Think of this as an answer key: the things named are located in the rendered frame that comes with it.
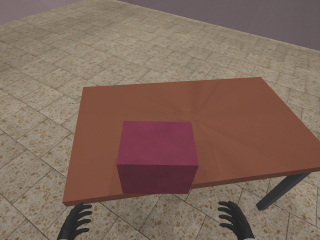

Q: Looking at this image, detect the carton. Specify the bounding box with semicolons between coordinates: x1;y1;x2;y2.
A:
116;121;199;194

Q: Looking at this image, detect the robot left hand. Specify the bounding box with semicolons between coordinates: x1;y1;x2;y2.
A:
57;202;93;240

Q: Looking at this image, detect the robot right hand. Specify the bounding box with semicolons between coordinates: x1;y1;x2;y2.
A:
217;200;255;240

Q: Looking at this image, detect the table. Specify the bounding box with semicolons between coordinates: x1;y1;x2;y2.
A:
62;77;320;211

